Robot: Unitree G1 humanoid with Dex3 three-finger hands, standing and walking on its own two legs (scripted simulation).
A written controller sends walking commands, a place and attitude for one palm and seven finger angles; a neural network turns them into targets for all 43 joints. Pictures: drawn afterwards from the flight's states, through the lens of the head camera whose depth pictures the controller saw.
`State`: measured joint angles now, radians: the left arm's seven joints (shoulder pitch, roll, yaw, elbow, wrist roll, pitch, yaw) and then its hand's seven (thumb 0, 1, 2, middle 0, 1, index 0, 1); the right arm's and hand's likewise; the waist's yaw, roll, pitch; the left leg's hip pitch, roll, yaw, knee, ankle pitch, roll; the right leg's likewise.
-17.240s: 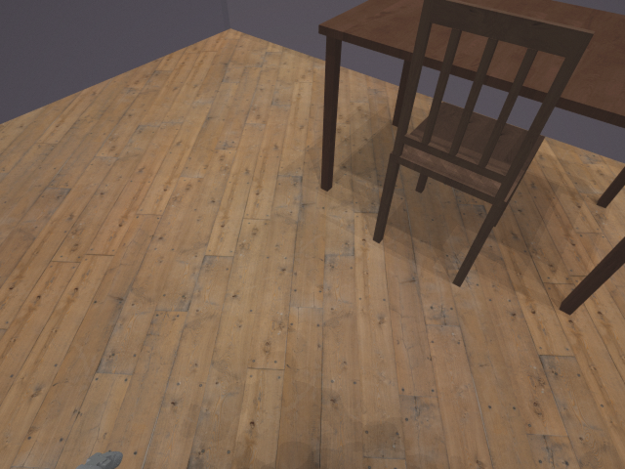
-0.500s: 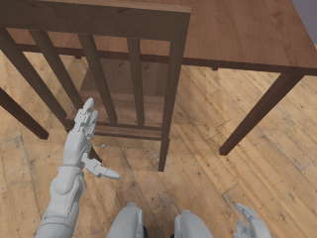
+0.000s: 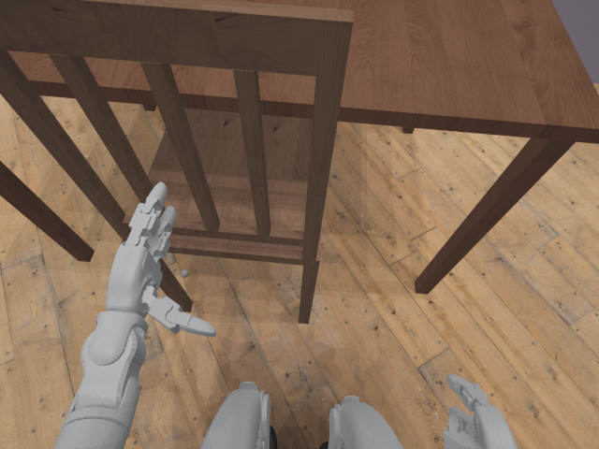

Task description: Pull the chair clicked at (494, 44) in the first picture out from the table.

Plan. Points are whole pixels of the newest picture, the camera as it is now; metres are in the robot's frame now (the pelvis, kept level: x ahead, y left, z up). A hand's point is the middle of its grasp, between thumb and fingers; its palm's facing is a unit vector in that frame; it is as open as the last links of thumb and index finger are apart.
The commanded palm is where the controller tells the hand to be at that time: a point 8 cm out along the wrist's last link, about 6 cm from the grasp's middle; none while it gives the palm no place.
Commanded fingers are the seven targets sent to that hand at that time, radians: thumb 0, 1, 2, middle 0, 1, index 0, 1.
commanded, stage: aim the fingers beside a spindle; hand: left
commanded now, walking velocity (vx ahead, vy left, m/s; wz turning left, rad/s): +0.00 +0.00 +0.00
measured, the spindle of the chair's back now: (192, 166) +0.48 +0.17 +0.05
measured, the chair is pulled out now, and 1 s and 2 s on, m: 0.00 0.00 0.00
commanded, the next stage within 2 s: push the fingers through the gap in 0.04 s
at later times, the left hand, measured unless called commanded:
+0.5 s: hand (187, 255) +0.36 +0.16 +0.02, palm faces -0.08 -1.00 -0.04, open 16.9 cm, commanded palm +0.34 +0.21 +0.02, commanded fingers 0.00 -0.50 0.30 -0.06 -0.08 -0.06 -0.08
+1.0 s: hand (191, 220) +0.41 +0.16 +0.02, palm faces -0.06 -1.00 -0.04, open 16.9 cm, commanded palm +0.40 +0.21 +0.02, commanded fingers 0.00 -0.50 0.30 -0.06 -0.08 -0.06 -0.08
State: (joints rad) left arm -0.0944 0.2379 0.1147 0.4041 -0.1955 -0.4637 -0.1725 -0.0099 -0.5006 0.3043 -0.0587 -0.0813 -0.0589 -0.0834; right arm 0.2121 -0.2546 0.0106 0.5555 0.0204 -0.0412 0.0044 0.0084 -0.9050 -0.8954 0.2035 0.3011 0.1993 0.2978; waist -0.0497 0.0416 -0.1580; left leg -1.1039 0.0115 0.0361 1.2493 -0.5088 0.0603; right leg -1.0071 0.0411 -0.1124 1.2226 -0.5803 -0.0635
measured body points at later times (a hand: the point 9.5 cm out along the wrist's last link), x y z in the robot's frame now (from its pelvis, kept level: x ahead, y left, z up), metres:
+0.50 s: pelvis +0.00 +0.01 +0.00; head +0.11 +0.03 +0.44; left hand +0.36 +0.21 +0.02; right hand +0.14 -0.24 -0.11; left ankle +0.04 +0.08 -0.63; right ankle +0.00 -0.09 -0.63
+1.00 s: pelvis +0.00 +0.02 +0.00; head +0.12 +0.03 +0.43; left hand +0.41 +0.22 +0.02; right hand +0.09 -0.24 -0.12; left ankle +0.04 +0.08 -0.63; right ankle +0.00 -0.09 -0.63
